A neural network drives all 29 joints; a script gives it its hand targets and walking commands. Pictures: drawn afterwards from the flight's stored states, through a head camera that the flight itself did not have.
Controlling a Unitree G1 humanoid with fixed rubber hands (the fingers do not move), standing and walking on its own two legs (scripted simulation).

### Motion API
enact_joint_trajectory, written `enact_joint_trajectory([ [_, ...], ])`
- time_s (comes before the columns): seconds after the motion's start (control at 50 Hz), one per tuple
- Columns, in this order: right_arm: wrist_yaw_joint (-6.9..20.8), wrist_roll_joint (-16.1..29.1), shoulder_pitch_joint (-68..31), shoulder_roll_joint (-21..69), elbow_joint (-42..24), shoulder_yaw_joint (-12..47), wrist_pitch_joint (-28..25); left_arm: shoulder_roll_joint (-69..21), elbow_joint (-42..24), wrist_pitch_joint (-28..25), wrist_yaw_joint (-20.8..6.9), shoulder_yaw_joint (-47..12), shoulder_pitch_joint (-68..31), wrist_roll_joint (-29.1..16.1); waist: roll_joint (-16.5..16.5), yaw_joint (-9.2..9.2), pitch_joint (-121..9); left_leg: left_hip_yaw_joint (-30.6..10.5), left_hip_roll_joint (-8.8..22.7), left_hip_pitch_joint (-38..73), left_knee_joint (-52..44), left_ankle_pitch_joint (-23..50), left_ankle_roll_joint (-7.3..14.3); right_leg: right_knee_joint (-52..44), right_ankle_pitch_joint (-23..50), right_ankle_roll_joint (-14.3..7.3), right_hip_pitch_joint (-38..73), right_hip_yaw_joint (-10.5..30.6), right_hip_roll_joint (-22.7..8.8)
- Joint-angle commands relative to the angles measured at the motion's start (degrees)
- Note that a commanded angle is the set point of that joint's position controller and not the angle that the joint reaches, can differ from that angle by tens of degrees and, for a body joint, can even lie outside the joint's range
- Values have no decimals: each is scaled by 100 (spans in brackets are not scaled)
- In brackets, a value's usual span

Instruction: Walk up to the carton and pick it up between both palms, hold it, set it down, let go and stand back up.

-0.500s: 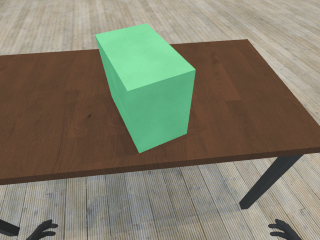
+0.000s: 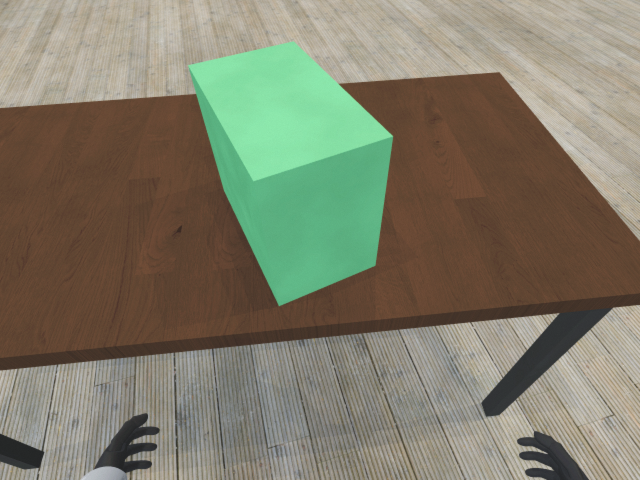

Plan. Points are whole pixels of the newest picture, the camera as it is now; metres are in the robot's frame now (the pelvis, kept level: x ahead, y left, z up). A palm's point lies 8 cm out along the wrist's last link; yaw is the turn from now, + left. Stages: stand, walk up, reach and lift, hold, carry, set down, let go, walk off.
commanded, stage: reach and lift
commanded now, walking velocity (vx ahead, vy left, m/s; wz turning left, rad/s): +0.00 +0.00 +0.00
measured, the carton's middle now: (286, 170) +0.54 +0.05 +0.09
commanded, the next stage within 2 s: none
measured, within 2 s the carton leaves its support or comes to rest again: neither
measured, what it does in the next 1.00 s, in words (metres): stands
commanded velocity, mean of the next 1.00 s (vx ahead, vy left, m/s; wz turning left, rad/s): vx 0.00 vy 0.00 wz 0.00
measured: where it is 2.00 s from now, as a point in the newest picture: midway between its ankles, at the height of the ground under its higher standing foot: outside the picture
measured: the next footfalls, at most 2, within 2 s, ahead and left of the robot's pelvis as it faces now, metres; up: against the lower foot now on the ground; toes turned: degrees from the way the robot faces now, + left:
none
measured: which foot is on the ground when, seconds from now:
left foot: down 0.00-1.00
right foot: down 0.00-1.00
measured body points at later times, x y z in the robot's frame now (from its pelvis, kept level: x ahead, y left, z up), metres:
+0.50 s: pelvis +0.02 +0.00 +0.03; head +0.03 +0.00 +0.48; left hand +0.20 +0.24 -0.04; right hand +0.19 -0.29 -0.05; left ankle +0.03 +0.12 -0.72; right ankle +0.03 -0.14 -0.72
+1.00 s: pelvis +0.02 -0.01 +0.03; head +0.02 -0.02 +0.48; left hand +0.24 +0.18 +0.01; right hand +0.24 -0.28 -0.01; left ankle +0.03 +0.12 -0.72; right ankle +0.03 -0.14 -0.72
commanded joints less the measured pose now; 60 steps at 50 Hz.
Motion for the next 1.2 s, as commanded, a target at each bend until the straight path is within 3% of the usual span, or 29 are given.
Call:
enact_joint_trajectory([
  [0.0, 118, 34, -484, -1206, -807, -543, -367, 946, -1764, -237, 366, 469, -764, 510, -261, 83, -1543, -289, 80, 953, -1363, 805, -84, -1377, 1447, -343, 321, -1235, 154],
  [0.06, 172, 214, -531, -1257, -830, -478, -431, 716, -1938, -381, 456, 497, -504, 438, -171, 311, -1760, -244, -29, 1202, -1383, 1733, -188, -1583, 1958, -372, 448, -1135, 194],
  [0.2, 398, 720, -259, -1260, -992, -221, -505, 235, -1880, -713, 553, 519, 91, 371, -419, 513, -1744, -210, -67, 1693, -1682, 2373, -159, -1981, 2307, -341, 566, -1050, 225],
  [0.24, 482, 895, -306, -1299, -982, -212, -517, 129, -2043, -819, 608, 484, 22, 302, -301, 557, -1806, -127, -35, 1666, -1815, 2324, -193, -2139, 2173, -358, 628, -1035, 245],
  [0.26, 526, 861, -235, -1328, -1120, -300, -498, 13, -2193, -824, 634, 346, 53, 266, -484, 459, -1897, -224, -39, 1804, -1838, 2197, -207, -2156, 2094, -377, 593, -1091, 275],
  [0.3, 610, 1004, -257, -1424, -1113, -219, -587, -110, -2221, -946, 719, 276, 135, 241, -248, 557, -1888, -292, 10, 1959, -1901, 2269, -278, -2255, 2068, -436, 500, -1068, 267],
  [0.32, 644, 983, -325, -1349, -1053, -222, -562, -173, -2213, -946, 723, 201, 1, 225, -286, 454, -1806, -325, 8, 1924, -1925, 2125, -287, -2281, 1979, -439, 371, -1063, 225],
  [0.38, 681, 1070, -268, -1278, -1209, -132, -572, -351, -2386, -1084, 739, 99, 76, 200, -511, 513, -1786, -297, -14, 2007, -1984, 2080, -255, -2411, 1923, -436, 409, -1007, 247],
  [0.44, 756, 1156, -295, -1337, -1337, -182, -555, -490, -2613, -1167, 794, -71, 17, 189, -319, 453, -1902, -403, 25, 2229, -2103, 1919, -307, -2456, 1812, -477, 403, -1020, 251],
  [0.48, 804, 1089, -343, -1367, -1389, -241, -596, -694, -2709, -1210, 874, -143, 36, 194, -249, 527, -1873, -495, 61, 2194, -2142, 1822, -369, -2502, 1658, -546, 300, -1011, 242],
  [0.5, 812, 1139, -370, -1349, -1311, -224, -595, -704, -2702, -1210, 885, -179, 31, 228, -222, 458, -1773, -445, 14, 2168, -2128, 1827, -344, -2549, 1605, -557, 228, -1021, 221],
  [0.52, 820, 1187, -316, -1330, -1396, -91, -592, -733, -2546, -1203, 898, -126, 150, 274, -363, 580, -1588, -391, 18, 2086, -2190, 1719, -309, -2570, 1564, -538, 292, -978, 231],
  [0.54, 864, 1204, -441, -1412, -1489, -85, -570, -814, -2726, -1227, 920, -156, -30, 296, -314, 559, -1706, -481, 21, 2101, -2197, 1799, -324, -2530, 1646, -540, 322, -972, 232],
  [0.58, 832, 1309, -516, -1340, -1667, 4, -573, -798, -2819, -1291, 964, -71, -148, 319, -448, 649, -1664, -318, -51, 2009, -2205, 1787, -265, -2564, 1607, -518, 483, -918, 249],
  [0.6, 840, 1326, -673, -1397, -1713, -10, -581, -862, -2824, -1321, 972, -95, -249, 303, -545, 566, -1687, -387, -16, 1998, -2225, 1632, -238, -2531, 1563, -494, 397, -927, 253],
  [0.64, 855, 1373, -533, -1383, -1677, 27, -511, -1012, -2724, -1271, 1032, -126, -119, 391, -508, 625, -1527, -327, -36, 1861, -2255, 1736, -234, -2541, 1637, -524, 495, -863, 258],
  [0.68, 846, 1527, -620, -1408, -1863, 148, -507, -1020, -2932, -1273, 1045, -118, -171, 422, -482, 611, -1649, -323, -46, 2009, -2204, 1922, -254, -2560, 1805, -531, 519, -911, 268],
  [0.72, 867, 1617, -673, -1464, -2042, 181, -587, -1213, -3196, -1376, 1110, -126, -222, 400, -502, 720, -1816, -302, -15, 2150, -2195, 2137, -274, -2564, 1853, -566, 475, -892, 313],
  [0.76, 852, 1704, -706, -1403, -2048, 204, -551, -1261, -3178, -1373, 1165, -123, -200, 440, -485, 772, -1724, -309, -19, 1937, -2172, 1929, -243, -2543, 1667, -558, 476, -861, 308],
  [0.9, 874, 2046, -863, -1556, -2497, 419, -568, -1671, -3801, -1390, 1346, -349, -134, 314, -553, 798, -1934, -327, 29, 2087, -2093, 2180, -228, -2515, 1865, -606, 358, -843, 352],
  [0.94, 892, 2175, -976, -1553, -2449, 474, -578, -1766, -3829, -1337, 1396, -430, -85, 357, -394, 853, -1789, -320, 50, 2145, -2045, 2373, -275, -2562, 1771, -666, 177, -810, 344],
  [0.96, 842, 2164, -843, -1572, -2544, 476, -545, -1774, -3827, -1331, 1367, -439, 59, 361, -539, 798, -1737, -246, 14, 2043, -2071, 2405, -243, -2590, 1856, -671, 361, -785, 346],
  [1.0, 825, 2237, -1176, -1629, -2735, 499, -606, -1852, -4019, -1344, 1430, -383, -238, 335, -584, 884, -1954, -203, 14, 2033, -2016, 2432, -238, -2561, 1844, -676, 331, -770, 346],
  [1.04, 840, 2338, -1201, -1608, -2507, 731, -533, -1949, -3965, -1276, 1445, -389, -205, 348, -676, 843, -1830, -259, 29, 2066, -2063, 2416, -195, -2588, 1819, -669, 212, -781, 354],
  [1.06, 812, 2307, -1262, -1537, -2601, 656, -556, -1993, -4062, -1247, 1442, -453, -210, 369, -589, 806, -1811, -261, 1, 2012, -2019, 2410, -207, -2581, 1746, -679, 230, -755, 336],
  [1.08, 800, 2379, -1384, -1582, -2793, 653, -628, -2028, -4291, -1313, 1492, -479, -260, 303, -619, 943, -2016, -217, 18, 2058, -1975, 2478, -233, -2549, 1767, -672, 200, -748, 392],
  [1.12, 760, 2450, -1503, -1548, -2891, 709, -619, -2069, -4399, -1296, 1549, -424, -343, 288, -613, 897, -1945, -213, -19, 1926, -1975, 2428, -200, -2514, 1870, -672, 268, -684, 372],
  [1.16, 720, 2517, -1510, -1473, -2718, 885, -615, -2075, -4278, -1273, 1571, -360, -325, 413, -609, 1006, -1864, -171, -25, 1855, -2002, 2556, -177, -2555, 1936, -683, 250, -639, 348],
  [1.18, 684, 2562, -1683, -1640, -2874, 824, -641, -2131, -4553, -1275, 1588, -444, -359, 362, -632, 978, -1975, -188, -5, 1991, -1974, 2655, -192, -2525, 2015, -644, 224, -695, 406],
])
